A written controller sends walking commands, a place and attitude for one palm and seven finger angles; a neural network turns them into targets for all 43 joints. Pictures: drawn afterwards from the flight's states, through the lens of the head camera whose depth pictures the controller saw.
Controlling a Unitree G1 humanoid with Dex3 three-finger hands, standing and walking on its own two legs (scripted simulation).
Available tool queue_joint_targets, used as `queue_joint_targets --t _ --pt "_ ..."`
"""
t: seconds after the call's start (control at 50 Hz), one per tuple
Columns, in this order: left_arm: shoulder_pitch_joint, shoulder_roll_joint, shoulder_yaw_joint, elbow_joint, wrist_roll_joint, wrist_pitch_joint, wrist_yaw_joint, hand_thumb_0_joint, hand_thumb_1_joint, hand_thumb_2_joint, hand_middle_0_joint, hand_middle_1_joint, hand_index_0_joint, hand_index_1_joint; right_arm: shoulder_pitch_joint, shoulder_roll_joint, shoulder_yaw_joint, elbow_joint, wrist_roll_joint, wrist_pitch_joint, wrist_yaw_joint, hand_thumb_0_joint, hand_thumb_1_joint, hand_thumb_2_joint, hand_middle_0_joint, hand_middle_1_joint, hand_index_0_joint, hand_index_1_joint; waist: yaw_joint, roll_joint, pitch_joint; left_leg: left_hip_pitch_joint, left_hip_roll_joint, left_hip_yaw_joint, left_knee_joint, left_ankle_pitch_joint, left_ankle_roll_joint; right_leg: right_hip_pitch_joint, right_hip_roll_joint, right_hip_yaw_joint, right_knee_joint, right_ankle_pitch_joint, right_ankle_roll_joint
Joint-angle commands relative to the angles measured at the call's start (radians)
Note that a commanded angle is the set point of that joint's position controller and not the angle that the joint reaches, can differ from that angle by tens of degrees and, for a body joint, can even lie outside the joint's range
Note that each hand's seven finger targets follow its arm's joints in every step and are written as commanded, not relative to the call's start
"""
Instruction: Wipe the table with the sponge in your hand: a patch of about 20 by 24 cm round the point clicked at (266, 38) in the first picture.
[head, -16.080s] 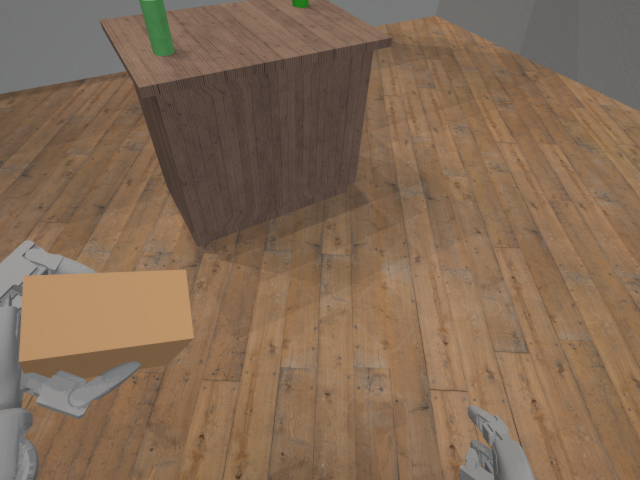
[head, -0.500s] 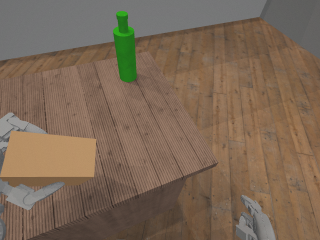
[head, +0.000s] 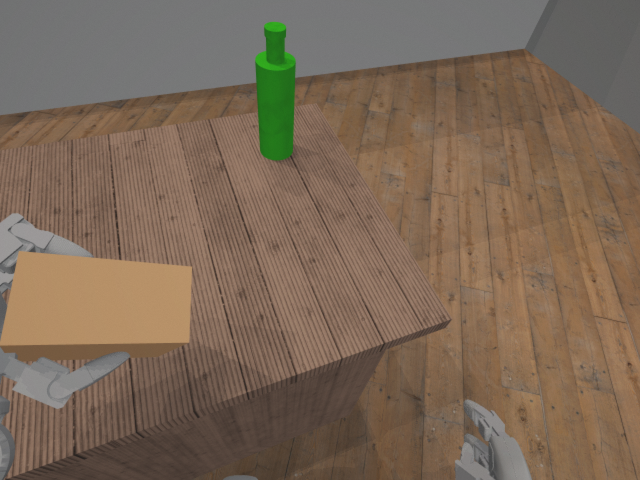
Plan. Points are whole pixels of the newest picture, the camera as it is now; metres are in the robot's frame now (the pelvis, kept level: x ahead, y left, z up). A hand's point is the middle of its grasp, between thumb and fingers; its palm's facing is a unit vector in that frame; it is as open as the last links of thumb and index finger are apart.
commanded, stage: shuffle to correct the standing spot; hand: left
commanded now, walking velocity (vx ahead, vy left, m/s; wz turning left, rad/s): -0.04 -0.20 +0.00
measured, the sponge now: (126, 314) +0.23 +0.21 +0.14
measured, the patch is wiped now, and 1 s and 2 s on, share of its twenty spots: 0.00 0.00 0.00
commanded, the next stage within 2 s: none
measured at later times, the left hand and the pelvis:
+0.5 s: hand (106, 286) +0.24 +0.22 +0.17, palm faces +0.30 -0.85 -0.42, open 10.8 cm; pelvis +0.02 -0.02 +0.00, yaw +0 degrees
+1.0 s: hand (68, 318) +0.21 +0.24 +0.16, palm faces +0.35 -0.85 -0.40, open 10.8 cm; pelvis +0.00 -0.01 +0.00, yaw +0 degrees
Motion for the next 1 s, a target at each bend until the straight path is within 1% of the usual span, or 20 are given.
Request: queue_joint_targets --t 0.0,0.06,0.12,0.18,0.2,0.28,0.3,0.36,0.4,0.52,0.58,0.6,0.66,0.7,0.76,0.78,0.82,0.9,0.92,0.98 --pt "-0.062 0.154 0.101 -0.220 -0.001 -0.082 0.013 0.000 0.100 1.300 -1.200 -1.600 -1.200 -1.600 -0.096 -0.139 -0.060 -0.167 0.011 -0.060 0.002 0.000 -0.900 -0.900 0.200 0.300 0.200 0.300 -0.012 0.241 -0.139 0.034 0.153 -0.145 -0.209 -0.145 0.082 0.078 -0.069 0.041 -0.052 -0.004 0.007" --pt "-0.043 0.153 0.105 -0.198 -0.003 -0.085 0.005 0.000 0.100 1.300 -1.200 -1.600 -1.200 -1.600 -0.075 -0.147 -0.072 -0.169 0.007 -0.056 0.011 0.000 -0.900 -0.900 0.200 0.300 0.200 0.300 -0.012 0.195 -0.137 0.021 0.133 -0.124 -0.167 -0.151 0.075 0.091 -0.077 0.051 -0.091 0.017 -0.001" --pt "0.000 0.148 0.106 -0.174 -0.013 -0.077 0.004 0.000 0.100 1.300 -1.200 -1.600 -1.200 -1.600 -0.069 -0.143 -0.068 -0.162 0.009 -0.045 0.013 0.000 -0.900 -0.900 0.200 0.300 0.200 0.300 -0.017 0.098 -0.149 0.058 0.093 -0.084 -0.103 -0.108 0.063 0.062 -0.096 0.081 -0.128 0.068 -0.019" --pt "-0.026 0.172 0.125 -0.203 -0.025 -0.072 0.002 0.000 0.100 1.300 -1.200 -1.600 -1.200 -1.600 -0.069 -0.144 -0.077 -0.160 0.009 -0.041 0.008 0.000 -0.900 -0.900 0.200 0.300 0.200 0.300 -0.021 0.037 -0.186 0.119 0.057 -0.042 0.004 0.016 0.048 0.030 -0.155 0.146 -0.126 0.193 -0.053" --pt "-0.027 0.180 0.126 -0.222 -0.028 -0.070 0.010 0.000 0.100 1.300 -1.200 -1.600 -1.200 -1.600 -0.081 -0.140 -0.071 -0.155 0.015 -0.038 0.006 0.000 -0.900 -0.900 0.200 0.300 0.200 0.300 -0.026 0.058 -0.201 0.144 0.055 -0.044 0.000 0.049 0.047 0.025 -0.160 0.146 -0.118 0.211 -0.062" --pt "-0.040 0.194 0.139 -0.243 -0.033 -0.070 0.012 0.000 0.100 1.300 -1.200 -1.600 -1.200 -1.600 -0.091 -0.144 -0.076 -0.163 0.012 -0.034 0.000 0.000 -0.900 -0.900 0.200 0.300 0.200 0.300 -0.017 0.083 -0.216 0.159 0.079 -0.059 0.003 0.188 0.054 0.053 -0.155 0.132 -0.087 0.291 -0.041" --pt "-0.034 0.195 0.139 -0.251 -0.033 -0.067 0.018 0.000 0.100 1.300 -1.200 -1.600 -1.200 -1.600 -0.104 -0.139 -0.070 -0.159 0.017 -0.030 -0.003 0.000 -0.900 -0.900 0.200 0.300 0.200 0.300 -0.020 0.115 -0.221 0.173 0.084 -0.068 -0.016 0.219 0.056 0.061 -0.149 0.124 -0.077 0.291 -0.040" --pt "-0.018 0.196 0.146 -0.254 -0.031 -0.069 0.015 0.000 0.100 1.300 -1.200 -1.600 -1.200 -1.600 -0.098 -0.146 -0.079 -0.168 0.016 -0.026 -0.002 0.000 -0.900 -0.900 0.200 0.300 0.200 0.300 -0.011 0.135 -0.218 0.160 0.112 -0.082 -0.026 0.275 0.064 0.092 -0.133 0.102 -0.074 0.304 -0.018" --pt "0.011 0.182 0.136 -0.234 -0.033 -0.063 0.017 0.000 0.100 1.300 -1.200 -1.600 -1.200 -1.600 -0.105 -0.142 -0.073 -0.168 0.024 -0.020 0.000 0.000 -0.900 -0.900 0.200 0.300 0.200 0.300 -0.014 0.152 -0.214 0.157 0.108 -0.080 -0.037 0.264 0.060 0.100 -0.133 0.102 -0.078 0.289 -0.021" --pt "0.044 0.179 0.140 -0.229 -0.034 -0.066 0.013 0.000 0.100 1.300 -1.200 -1.600 -1.200 -1.600 -0.094 -0.147 -0.074 -0.179 0.023 -0.015 -0.002 0.000 -0.900 -0.900 0.200 0.300 0.200 0.300 -0.009 0.113 -0.200 0.136 0.114 -0.073 -0.028 0.260 0.056 0.090 -0.146 0.103 -0.088 0.314 -0.021" --pt "0.016 0.202 0.161 -0.243 -0.030 -0.083 0.010 0.000 0.100 1.300 -1.200 -1.600 -1.200 -1.600 -0.092 -0.146 -0.077 -0.181 0.019 -0.020 -0.005 0.000 -0.900 -0.900 0.200 0.300 0.200 0.300 -0.007 0.081 -0.204 0.135 0.110 -0.063 0.010 0.288 0.051 0.080 -0.170 0.114 -0.088 0.384 -0.017" --pt "0.019 0.202 0.157 -0.241 -0.031 -0.084 0.016 0.000 0.100 1.300 -1.200 -1.600 -1.200 -1.600 -0.103 -0.137 -0.069 -0.173 0.022 -0.021 -0.007 0.000 -0.900 -0.900 0.200 0.300 0.200 0.300 -0.012 0.101 -0.203 0.142 0.106 -0.067 -0.002 0.292 0.049 0.072 -0.173 0.119 -0.085 0.377 -0.027" --pt "0.015 0.201 0.163 -0.243 -0.028 -0.103 0.012 0.000 0.100 1.300 -1.200 -1.600 -1.200 -1.600 -0.092 -0.144 -0.074 -0.176 0.015 -0.030 -0.008 0.000 -0.900 -0.900 0.200 0.300 0.200 0.300 -0.005 0.095 -0.205 0.121 0.107 -0.075 0.000 0.207 0.054 0.052 -0.171 0.120 -0.087 0.291 -0.020" --pt "0.041 0.185 0.149 -0.229 -0.034 -0.092 0.017 0.000 0.100 1.300 -1.200 -1.600 -1.200 -1.600 -0.098 -0.140 -0.068 -0.173 0.022 -0.028 -0.007 0.000 -0.900 -0.900 0.200 0.300 0.200 0.300 -0.012 0.108 -0.209 0.126 0.095 -0.077 -0.030 0.042 0.052 0.023 -0.169 0.136 -0.101 0.158 -0.036" --pt "0.017 0.193 0.156 -0.239 -0.033 -0.084 0.020 0.000 0.100 1.300 -1.200 -1.600 -1.200 -1.600 -0.090 -0.145 -0.070 -0.182 0.017 -0.025 -0.010 0.000 -0.900 -0.900 0.200 0.300 0.200 0.300 -0.014 0.073 -0.171 0.075 0.085 -0.078 -0.043 -0.179 0.057 -0.028 -0.165 0.153 -0.138 -0.035 -0.027" --pt "0.004 0.181 0.143 -0.241 -0.032 -0.080 0.021 0.000 0.100 1.300 -1.200 -1.600 -1.200 -1.600 -0.084 -0.146 -0.070 -0.181 0.018 -0.027 -0.008 0.000 -0.900 -0.900 0.200 0.300 0.200 0.300 -0.017 0.050 -0.165 0.089 0.072 -0.073 -0.022 -0.200 0.055 -0.059 -0.174 0.171 -0.152 -0.075 -0.037" --pt "-0.009 0.161 0.117 -0.245 -0.033 -0.073 0.028 0.000 0.100 1.300 -1.200 -1.600 -1.200 -1.600 -0.088 -0.143 -0.060 -0.174 0.016 -0.025 -0.011 0.000 -0.900 -0.900 0.200 0.300 0.200 0.300 -0.023 0.077 -0.158 0.115 0.073 -0.086 -0.048 -0.230 0.060 -0.096 -0.163 0.158 -0.159 -0.144 -0.044" --pt "-0.041 0.176 0.119 -0.249 -0.019 -0.066 0.037 0.000 0.100 1.300 -1.200 -1.600 -1.200 -1.600 -0.117 -0.142 -0.051 -0.173 0.019 -0.037 -0.012 0.000 -0.900 -0.900 0.200 0.300 0.200 0.300 -0.019 0.176 -0.143 0.066 0.139 -0.161 -0.188 -0.195 0.082 -0.007 -0.095 0.088 -0.088 -0.057 -0.003" --pt "-0.054 0.157 0.105 -0.247 -0.018 -0.071 0.033 0.000 0.100 1.300 -1.200 -1.600 -1.200 -1.600 -0.105 -0.147 -0.052 -0.168 0.014 -0.038 -0.011 0.000 -0.900 -0.900 0.200 0.300 0.200 0.300 -0.019 0.200 -0.156 0.041 0.154 -0.176 -0.216 -0.229 0.087 0.034 -0.081 0.068 -0.064 -0.062 0.007" --pt "-0.056 0.156 0.103 -0.219 -0.005 -0.065 0.026 0.000 0.100 1.300 -1.200 -1.600 -1.200 -1.600 -0.093 -0.145 -0.061 -0.170 0.013 -0.039 -0.002 0.000 -0.900 -0.900 0.200 0.300 0.200 0.300 -0.015 0.210 -0.131 -0.006 0.157 -0.160 -0.206 -0.229 0.088 0.074 -0.082 0.061 -0.063 -0.029 0.007"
